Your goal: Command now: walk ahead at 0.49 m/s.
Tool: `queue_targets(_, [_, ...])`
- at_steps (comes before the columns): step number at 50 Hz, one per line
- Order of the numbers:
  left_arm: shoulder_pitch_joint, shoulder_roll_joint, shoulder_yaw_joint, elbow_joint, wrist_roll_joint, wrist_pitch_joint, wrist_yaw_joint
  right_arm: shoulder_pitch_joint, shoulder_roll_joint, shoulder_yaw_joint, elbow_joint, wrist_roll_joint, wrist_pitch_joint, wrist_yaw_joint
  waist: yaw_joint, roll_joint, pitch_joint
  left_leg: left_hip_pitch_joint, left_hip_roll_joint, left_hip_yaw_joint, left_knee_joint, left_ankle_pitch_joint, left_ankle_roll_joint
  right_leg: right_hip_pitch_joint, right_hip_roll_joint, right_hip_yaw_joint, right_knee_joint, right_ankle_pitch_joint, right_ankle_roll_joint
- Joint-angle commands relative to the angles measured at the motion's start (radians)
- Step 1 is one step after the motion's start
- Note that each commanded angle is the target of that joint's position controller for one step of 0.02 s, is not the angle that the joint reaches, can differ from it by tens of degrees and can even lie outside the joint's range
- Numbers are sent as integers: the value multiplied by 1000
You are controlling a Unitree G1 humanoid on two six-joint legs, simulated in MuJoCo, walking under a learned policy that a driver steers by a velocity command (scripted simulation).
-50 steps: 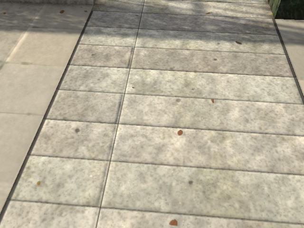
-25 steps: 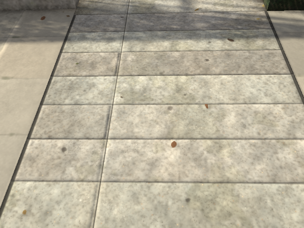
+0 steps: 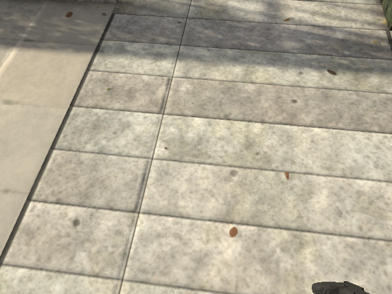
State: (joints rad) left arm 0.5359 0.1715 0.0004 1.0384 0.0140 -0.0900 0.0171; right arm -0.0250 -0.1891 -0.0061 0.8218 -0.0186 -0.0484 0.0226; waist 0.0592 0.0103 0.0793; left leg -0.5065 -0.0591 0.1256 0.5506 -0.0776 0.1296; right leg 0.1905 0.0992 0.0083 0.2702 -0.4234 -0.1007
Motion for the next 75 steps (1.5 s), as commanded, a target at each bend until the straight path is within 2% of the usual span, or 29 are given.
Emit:
queue_targets(1, [-71,167,29,-69,-2,-7,1,493,-209,-75,101,-20,-13,-37,-268,-33,-245,617,135,-191,-79,-131,94,-313,-218,11,658,959,-7])
queue_targets(2, [61,35,8,-79,-9,-2,-10,514,-283,-91,103,-44,-14,-33,-162,185,-330,854,435,-652,-81,-116,237,-653,-40,-29,1055,-34,18])
queue_targets(3, [35,135,32,-65,-1,3,-9,465,-226,-86,104,2,-7,-18,-171,70,-311,799,443,-857,-256,-329,287,-803,-19,58,1169,-66,-2])
queue_targets(4, [-75,161,40,-105,5,-1,-12,336,-177,-73,82,16,-9,-15,-120,29,-124,622,410,-698,-329,-417,243,-856,-91,64,1112,58,-12])
queue_targets(6, [-144,141,43,-115,11,3,-21,279,-93,-52,91,6,-29,-9,-64,-36,-7,394,330,-517,-391,-209,175,-768,-145,58,1007,132,-6])
queue_targets(8, [-110,85,33,-104,23,28,-34,314,-68,-39,127,6,-48,-15,-20,-13,-12,296,274,-394,-419,-86,133,-672,-171,48,926,144,19])
queue_targets(10, [-144,73,33,-116,25,41,-42,364,-93,-42,157,11,-63,-16,-13,4,-2,278,251,-322,-437,2,126,-695,-187,21,869,175,37])
queue_targets(17, [-462,83,27,-214,9,48,-49,508,-111,-34,201,14,-60,-16,-91,36,28,393,197,-204,-446,207,51,-833,-199,-58,536,431,77])
queue_targets(24, [-633,93,24,-271,7,37,-46,600,-126,-30,241,-7,-50,-37,-134,61,38,632,262,-202,-353,390,70,-847,-146,-82,337,364,42])
queue_targets(27, [-496,118,40,-235,8,22,-35,549,-149,-36,243,-8,-48,-44,-53,76,-23,634,269,-172,-183,701,44,-621,-79,-104,257,250,-11])
queue_targets(28, [-337,136,53,-180,12,13,-26,530,-154,-37,243,-3,-45,-42,15,57,-100,597,241,-144,-16,739,26,-435,-50,-116,191,284,-37])
queue_targets(29, [-157,188,74,-127,32,3,-14,513,-142,-31,225,6,-48,-39,83,30,-203,421,206,-122,207,543,9,-165,-143,-19,191,278,-79])
queue_targets(30, [-19,303,106,-110,58,3,-7,600,-39,-8,191,49,-49,-27,78,-182,-377,52,64,-39,621,16,-48,185,-467,436,164,184,-217])
queue_targets(31, [-52,261,102,-105,20,18,-21,591,-113,-32,209,27,-48,-30,65,-128,-397,-81,-5,-145,779,-430,-36,156,-522,668,35,174,-250])
queue_targets(32, [-170,224,91,-114,-1,21,-26,498,-132,-44,179,13,-46,-29,12,-82,-212,-144,62,-180,785,-339,-27,-4,-472,507,3,134,-215])
queue_targets(33, [-250,163,77,-126,-3,15,-31,439,-116,-41,160,8,-51,-23,-14,-47,-117,-129,97,-177,730,-263,-28,-149,-435,398,-44,183,-188])
queue_targets(35, [-282,93,55,-105,-4,2,-28,430,-78,-41,159,-12,-30,-14,-77,-60,-35,-39,143,-169,625,-210,-42,-327,-346,237,-100,287,-119])
queue_targets(38, [-207,104,54,-61,-6,-19,-24,425,-48,-40,156,-21,-2,3,-104,-64,-30,-22,149,-138,575,-163,-65,-370,-306,144,-128,431,-114])
queue_targets(45, [-75,119,45,-17,-5,-20,-21,114,-53,-31,50,-5,4,9,-46,-67,25,-132,154,-73,244,70,-101,-300,-259,44,-158,574,-88])
queue_targets(52, [21,138,46,30,13,-10,0,-41,-71,-30,-9,-3,-9,4,-10,-74,43,-136,110,-52,46,4,-52,-71,-328,45,-83,724,-99])
queue_targets(54, [-11,151,50,31,16,-8,5,21,-81,-38,4,-2,-19,-2,-51,-80,12,-14,69,-33,-3,-76,-19,-58,-330,20,15,930,-80])
queue_targets(56, [-42,158,52,28,10,-3,3,286,-114,-61,94,-10,-35,-18,-160,-54,-124,319,16,-12,-91,-54,26,-128,-280,-28,313,1043,-48])
queue_targets(57, [-52,135,42,-1,-1,-6,-1,469,-185,-84,136,-34,-44,-30,-222,7,-242,593,187,-199,-97,-114,80,-336,-238,-55,585,763,-29])
queue_targets(58, [66,32,24,-17,-41,-4,-13,543,-285,-110,145,-45,-39,-29,-179,233,-373,876,491,-699,-189,-174,237,-711,-44,-111,990,34,21])
queue_targets(59, [-3,136,53,-10,-11,-2,-11,469,-236,-103,138,-2,-23,-20,-168,93,-330,797,460,-780,-276,-234,224,-813,-58,29,1078,-64,6])
queue_targets(60, [-98,137,57,-45,-6,-5,-14,350,-187,-88,120,8,-23,-17,-124,63,-170,649,425,-608,-297,-228,189,-854,-114,38,1057,29,-1])
queue_targets(63, [-138,84,55,-49,20,15,-25,287,-63,-53,140,6,-45,-19,-41,31,-50,376,299,-357,-376,-12,94,-721,-185,32,901,136,18])
queue_targets(67, [-196,64,55,-72,27,49,-42,381,-101,-55,185,10,-66,-24,-21,36,-28,345,264,-261,-418,95,92,-749,-197,-5,809,205,50])
queue_targets(75, [-514,64,40,-177,7,49,-46,527,-103,-44,222,7,-61,-27,-97,49,25,458,234,-178,-437,215,64,-828,-185,-70,445,421,76])
